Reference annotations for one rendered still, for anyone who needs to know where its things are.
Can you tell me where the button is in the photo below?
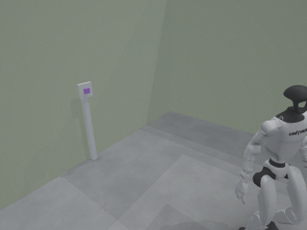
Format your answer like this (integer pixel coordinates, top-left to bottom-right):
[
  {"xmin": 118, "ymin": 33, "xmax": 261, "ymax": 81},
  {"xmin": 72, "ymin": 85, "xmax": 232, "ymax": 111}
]
[{"xmin": 83, "ymin": 87, "xmax": 90, "ymax": 94}]

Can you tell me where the robot right shin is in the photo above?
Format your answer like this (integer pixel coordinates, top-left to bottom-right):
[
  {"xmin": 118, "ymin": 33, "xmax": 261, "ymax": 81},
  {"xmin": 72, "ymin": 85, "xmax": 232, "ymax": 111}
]
[{"xmin": 245, "ymin": 213, "xmax": 268, "ymax": 230}]

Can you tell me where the robot right hand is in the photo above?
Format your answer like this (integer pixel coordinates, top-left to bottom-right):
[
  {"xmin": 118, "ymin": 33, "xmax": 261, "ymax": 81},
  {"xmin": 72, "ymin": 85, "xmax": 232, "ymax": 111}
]
[{"xmin": 235, "ymin": 179, "xmax": 250, "ymax": 205}]

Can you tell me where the right robot upper arm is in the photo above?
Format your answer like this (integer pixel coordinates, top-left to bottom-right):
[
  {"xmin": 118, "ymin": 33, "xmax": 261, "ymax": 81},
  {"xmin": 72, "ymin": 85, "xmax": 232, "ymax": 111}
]
[{"xmin": 248, "ymin": 119, "xmax": 282, "ymax": 155}]

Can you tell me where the robot right forearm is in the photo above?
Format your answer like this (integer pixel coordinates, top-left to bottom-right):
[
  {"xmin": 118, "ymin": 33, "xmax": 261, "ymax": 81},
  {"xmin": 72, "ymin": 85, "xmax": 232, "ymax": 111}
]
[{"xmin": 240, "ymin": 145, "xmax": 256, "ymax": 182}]

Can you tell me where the robot shin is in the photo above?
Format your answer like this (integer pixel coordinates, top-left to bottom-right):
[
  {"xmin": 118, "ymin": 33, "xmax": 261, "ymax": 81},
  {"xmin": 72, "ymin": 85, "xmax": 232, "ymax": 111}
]
[
  {"xmin": 272, "ymin": 209, "xmax": 303, "ymax": 225},
  {"xmin": 245, "ymin": 213, "xmax": 268, "ymax": 230}
]

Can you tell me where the panel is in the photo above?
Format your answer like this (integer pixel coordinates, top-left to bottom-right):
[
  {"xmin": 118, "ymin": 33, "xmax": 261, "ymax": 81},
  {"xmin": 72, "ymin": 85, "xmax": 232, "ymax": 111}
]
[{"xmin": 77, "ymin": 81, "xmax": 98, "ymax": 160}]

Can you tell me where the robot left shin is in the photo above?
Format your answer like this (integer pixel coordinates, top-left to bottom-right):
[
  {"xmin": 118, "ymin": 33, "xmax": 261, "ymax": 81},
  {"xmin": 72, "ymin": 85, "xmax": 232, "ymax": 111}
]
[{"xmin": 272, "ymin": 209, "xmax": 303, "ymax": 225}]

